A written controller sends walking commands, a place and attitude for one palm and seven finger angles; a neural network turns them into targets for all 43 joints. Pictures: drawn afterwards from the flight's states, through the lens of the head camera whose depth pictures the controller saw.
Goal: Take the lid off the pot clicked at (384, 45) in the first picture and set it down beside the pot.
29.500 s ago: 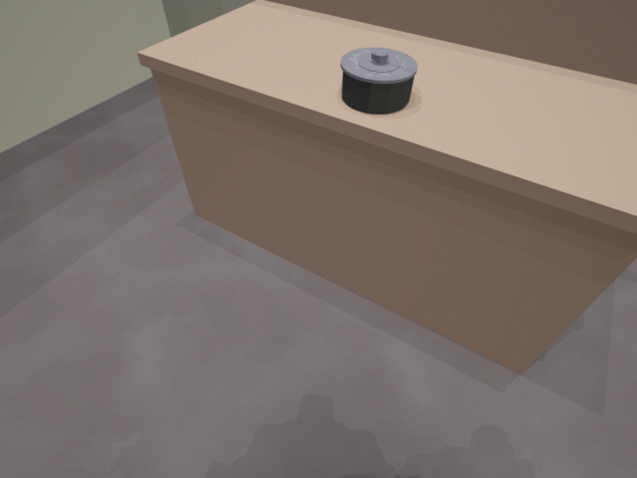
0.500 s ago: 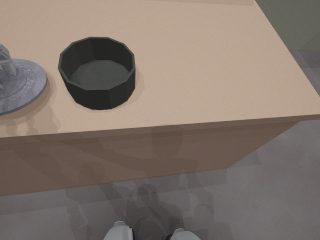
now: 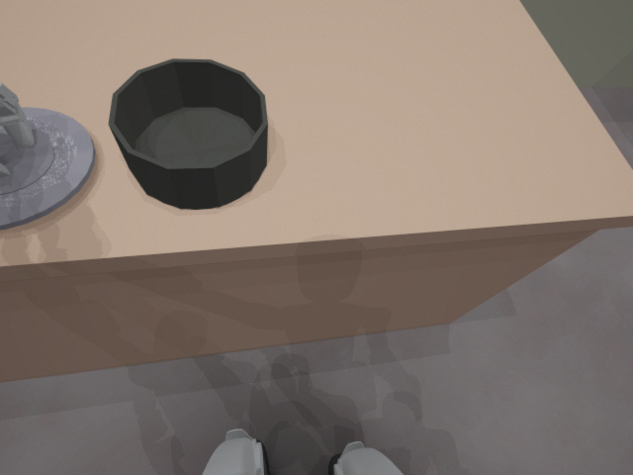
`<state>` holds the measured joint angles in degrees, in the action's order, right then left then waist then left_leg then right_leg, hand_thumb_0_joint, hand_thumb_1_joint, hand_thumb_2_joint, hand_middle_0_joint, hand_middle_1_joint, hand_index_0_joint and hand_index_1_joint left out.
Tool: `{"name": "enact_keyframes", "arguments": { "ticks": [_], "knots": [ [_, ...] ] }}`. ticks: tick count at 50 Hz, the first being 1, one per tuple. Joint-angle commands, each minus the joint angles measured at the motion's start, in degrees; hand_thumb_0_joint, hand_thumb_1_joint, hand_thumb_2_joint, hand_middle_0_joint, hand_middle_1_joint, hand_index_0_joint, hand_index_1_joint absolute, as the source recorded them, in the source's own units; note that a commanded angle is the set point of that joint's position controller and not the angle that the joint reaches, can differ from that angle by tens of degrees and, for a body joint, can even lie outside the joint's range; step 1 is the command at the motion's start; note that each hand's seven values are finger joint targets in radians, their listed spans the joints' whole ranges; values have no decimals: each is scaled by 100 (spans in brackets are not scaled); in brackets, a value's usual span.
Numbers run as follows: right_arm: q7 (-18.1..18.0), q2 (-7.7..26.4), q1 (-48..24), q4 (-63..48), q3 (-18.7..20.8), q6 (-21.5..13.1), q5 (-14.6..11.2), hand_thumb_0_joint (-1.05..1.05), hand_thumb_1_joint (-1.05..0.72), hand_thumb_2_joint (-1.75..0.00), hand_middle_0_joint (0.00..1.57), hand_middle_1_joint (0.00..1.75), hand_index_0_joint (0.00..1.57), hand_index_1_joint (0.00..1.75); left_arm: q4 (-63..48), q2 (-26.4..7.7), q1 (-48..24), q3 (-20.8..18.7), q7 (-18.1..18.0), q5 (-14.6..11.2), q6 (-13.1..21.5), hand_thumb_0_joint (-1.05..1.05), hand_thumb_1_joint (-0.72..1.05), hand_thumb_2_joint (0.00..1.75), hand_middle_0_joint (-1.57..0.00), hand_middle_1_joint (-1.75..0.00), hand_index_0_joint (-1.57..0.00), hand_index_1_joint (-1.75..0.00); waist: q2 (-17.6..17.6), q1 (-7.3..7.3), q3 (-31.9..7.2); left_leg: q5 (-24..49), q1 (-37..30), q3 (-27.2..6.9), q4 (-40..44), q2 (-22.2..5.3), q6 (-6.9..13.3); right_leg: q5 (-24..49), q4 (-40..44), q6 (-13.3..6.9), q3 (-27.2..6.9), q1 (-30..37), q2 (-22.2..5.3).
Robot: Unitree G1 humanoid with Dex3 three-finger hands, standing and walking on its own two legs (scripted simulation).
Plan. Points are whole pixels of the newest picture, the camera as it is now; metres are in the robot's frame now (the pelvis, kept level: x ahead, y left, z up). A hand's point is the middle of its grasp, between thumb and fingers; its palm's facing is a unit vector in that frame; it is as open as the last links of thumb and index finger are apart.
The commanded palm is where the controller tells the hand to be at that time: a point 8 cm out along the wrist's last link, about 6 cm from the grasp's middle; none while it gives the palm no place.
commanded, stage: open the fingers wide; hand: left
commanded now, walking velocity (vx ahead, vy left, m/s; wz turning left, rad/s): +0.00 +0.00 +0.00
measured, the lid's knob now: out of the picture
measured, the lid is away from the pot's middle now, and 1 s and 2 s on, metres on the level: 0.23 0.23 0.23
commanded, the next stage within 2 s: raise the empty hand in 1.06 s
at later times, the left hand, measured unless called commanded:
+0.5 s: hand out of the picture +0.46 +0.33 +0.08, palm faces -0.45 -0.12 -0.88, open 7.5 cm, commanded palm +0.51 +0.33 +0.14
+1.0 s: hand out of the picture +0.46 +0.34 +0.09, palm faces -0.44 -0.13 -0.89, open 10.8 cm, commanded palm +0.50 +0.33 +0.14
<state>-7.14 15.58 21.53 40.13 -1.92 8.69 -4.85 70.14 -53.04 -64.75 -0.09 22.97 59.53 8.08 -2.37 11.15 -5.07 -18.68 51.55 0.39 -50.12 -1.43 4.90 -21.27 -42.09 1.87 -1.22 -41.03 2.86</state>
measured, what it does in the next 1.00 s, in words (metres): stands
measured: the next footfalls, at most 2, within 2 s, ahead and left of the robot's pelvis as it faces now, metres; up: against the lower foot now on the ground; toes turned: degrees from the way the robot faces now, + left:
none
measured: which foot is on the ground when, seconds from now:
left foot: down 0.00-1.00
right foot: down 0.00-1.00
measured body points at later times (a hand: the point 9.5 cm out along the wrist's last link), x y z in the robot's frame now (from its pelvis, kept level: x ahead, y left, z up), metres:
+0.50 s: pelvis -0.01 -0.01 +0.00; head +0.10 +0.03 +0.44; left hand +0.48 +0.34 +0.13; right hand +0.01 -0.30 -0.10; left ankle +0.04 +0.06 -0.69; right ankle -0.02 -0.17 -0.69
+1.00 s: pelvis +0.00 -0.02 +0.00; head +0.11 +0.02 +0.44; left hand +0.48 +0.34 +0.14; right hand -0.01 -0.29 -0.11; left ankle +0.04 +0.06 -0.69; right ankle -0.02 -0.17 -0.69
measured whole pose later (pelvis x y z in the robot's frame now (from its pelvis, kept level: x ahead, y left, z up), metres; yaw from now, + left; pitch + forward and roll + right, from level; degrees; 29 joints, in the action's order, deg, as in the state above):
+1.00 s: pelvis +0.00 -0.02 +0.00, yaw +1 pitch +18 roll -5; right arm -6.0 15.5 20.2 39.5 -1.7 11.3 -5.0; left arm 66.8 -51.9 -60.9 -0.4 21.1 59.1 9.0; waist -2.0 9.7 -4.5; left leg -18.4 49.4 -0.6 -49.9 -1.2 3.8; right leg -22.1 -43.4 1.9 -0.4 -39.4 2.9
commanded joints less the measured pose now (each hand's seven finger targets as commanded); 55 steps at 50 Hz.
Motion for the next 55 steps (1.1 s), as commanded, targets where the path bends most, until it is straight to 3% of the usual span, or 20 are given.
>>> {"name": "enact_keyframes", "arguments": {
  "ticks": [1, 6, 9, 11, 14, 16, 19, 23, 26, 29, 31, 35, 36, 38, 42, 46, 48, 51, 53, 55],
  "knots": [
    [74, 1230, 741, -360, 489, 242, 122, 0, -90, -90, 20, 30, 20, 30, -2154, -1803, -2258, -678, -403, 10, 225, 0, 76, 75, -85, -108, -79, -107, -1473, -295, -3240, 3352, -4652, -642, 307, -68, -353, 992, 383, -341, 511, -867, 395],
    [72, 1231, 762, -323, 490, 243, 91, 0, -90, -90, 20, 30, 20, 30, -1985, -1767, -2428, -633, -627, 5, 65, 0, 67, 71, -78, -106, -72, -106, -1392, -217, -2939, 2405, -4671, -760, 528, -53, -261, 603, 547, -368, 511, -953, 355],
    [54, 1245, 676, -273, 449, 185, 43, 0, -90, -90, 20, 30, 20, 30, -1696, -1295, -2546, -154, -655, -53, -63, 0, 61, 70, -73, -105, -68, -105, -1198, -87, -2335, 1246, -4182, -711, 719, -8, -174, 354, 644, -388, 504, -976, 307],
    [22, 1218, 697, -235, 433, 119, 68, 0, -90, -90, 20, 30, 20, 30, -1787, -1311, -2644, -154, -669, -22, -31, 0, 57, 69, -70, -104, -66, -104, -1423, -136, -2577, 1501, -4507, -771, 701, -33, -207, 367, 595, -403, 503, -1030, 314],
    [3, 1226, 662, -256, 418, 68, 48, 0, -90, -90, 20, 30, 20, 30, -1619, -1288, -2615, -127, -631, -99, -71, 0, 50, 68, -66, -102, -62, -102, -1055, -82, -2455, 1158, -4134, -665, 697, 27, -136, 430, 629, -385, 483, -779, 298],
    [-30, 1207, 659, -267, 416, 32, 62, 0, -90, -90, 20, 30, 20, 30, -1763, -1278, -2675, -123, -603, -135, -18, 0, 46, 68, -64, -101, -60, -101, -1234, -112, -2713, 1539, -4371, -661, 656, 13, -159, 514, 592, -379, 479, -758, 304],
    [-38, 1237, 626, -262, 400, 27, 33, 0, -90, -90, 20, 30, 20, 30, -1480, -1323, -2466, -155, -577, -139, -33, 0, 40, 67, -59, -99, -56, -99, -909, -79, -2361, 1317, -4016, -609, 651, 30, -127, 532, 590, -374, 489, -731, 297],
    [-47, 1240, 600, -247, 397, 1, 21, 0, -90, -90, 20, 30, 20, 30, -1468, -1131, -2472, 19, -542, -169, -3, 0, 32, 65, -54, -97, -51, -97, -1038, -72, -2241, 1192, -4003, -607, 671, 7, -139, 434, 573, -386, 500, -872, 293],
    [-75, 1233, 650, -223, 402, 9, 45, 0, -90, -90, 20, 30, 20, 30, -1729, -1477, -2576, -224, -554, -149, 55, 0, 26, 64, -50, -96, -48, -96, -1164, -141, -2740, 1788, -4139, -523, 541, 24, -141, 739, 497, -378, 448, -616, 301],
    [-33, 1225, 661, -245, 399, 52, 28, 0, -90, -90, 20, 30, 20, 30, -1282, -1298, -2262, -124, -519, -107, -31, 0, 19, 64, -46, -94, -44, -94, -923, -117, -2360, 1690, -3850, -490, 511, 63, -133, 706, 501, -381, 500, -691, 322],
    [-37, 1242, 667, -250, 402, 92, 46, 0, -90, -90, 20, 30, 20, 30, -1495, -1648, -2333, -365, -508, -85, -4, 0, 15, 64, -43, -92, -42, -92, -1058, -191, -2646, 1948, -3945, -441, 473, 65, -139, 846, 469, -373, 460, -515, 323],
    [-13, 1185, 654, -275, 395, 122, 15, 0, -90, -90, 20, 30, 20, 30, -1515, -1183, -2163, -88, -404, -161, 14, 0, 6, 64, -38, -89, -38, -89, -938, -175, -2499, 2339, -3984, -413, 427, 77, -121, 958, 436, -374, 540, -600, 353],
    [9, 1214, 685, -270, 428, 160, 40, 0, -90, -90, 20, 30, 20, 30, -1431, -1524, -2120, -322, -417, -111, -14, 0, 4, 64, -37, -88, -37, -88, -1085, -217, -2588, 2237, -3994, -402, 408, 67, -147, 922, 452, -372, 486, -562, 355],
    [4, 1214, 665, -301, 426, 193, 16, 0, -90, -90, 20, 30, 20, 30, -1441, -1561, -2123, -333, -389, -115, 6, 0, 0, 63, -34, -87, -34, -87, -897, -177, -2556, 2037, -3838, -395, 418, 100, -116, 948, 484, -369, 469, -472, 346],
    [-2, 1199, 634, -291, 394, 207, -10, 0, -90, -90, 20, 30, 20, 30, -1214, -1458, -2031, -230, -392, -103, 43, 0, -1, 63, -34, -87, -34, -87, -846, -126, -2244, 1761, -3667, -402, 448, 98, -113, 768, 481, -371, 496, -631, 343],
    [-3, 1200, 678, -294, 415, 227, 26, 0, -90, -90, 20, 30, 20, 30, -1599, -1865, -2209, -533, -434, -55, 106, 0, -1, 63, -34, -87, -34, -87, -1115, -217, -2747, 2029, -3978, -413, 429, 70, -129, 855, 448, -366, 455, -503, 344],
    [6, 1197, 636, -300, 405, 221, -4, 0, -90, -90, 20, 30, 20, 30, -1376, -1579, -2081, -319, -406, -97, 79, 0, -1, 63, -34, -87, -34, -87, -977, -159, -2414, 1828, -3744, -391, 437, 95, -118, 819, 471, -378, 473, -578, 337],
    [-11, 1203, 627, -320, 401, 242, 2, 0, -90, -90, 20, 30, 20, 30, -1449, -1813, -2066, -498, -417, -87, 93, 0, -1, 63, -34, -87, -34, -87, -939, -206, -2605, 1927, -3787, -363, 426, 94, -112, 896, 447, -365, 445, -430, 334],
    [3, 1208, 611, -298, 391, 226, -23, 0, -90, -90, 20, 30, 20, 30, -1282, -1459, -2078, -180, -373, -124, 45, 0, -1, 64, -34, -87, -34, -87, -832, -112, -2246, 1600, -3585, -354, 459, 102, -99, 769, 489, -365, 473, -577, 327],
    [-27, 1196, 580, -312, 379, 207, -11, 0, -90, -90, 20, 30, 20, 30, -1716, -1590, -2247, -309, -376, -158, 133, 0, -1, 64, -35, -87, -35, -87, -1100, -211, -2538, 1965, -3899, -391, 465, 68, -108, 796, 429, -385, 506, -562, 325]
  ]
}}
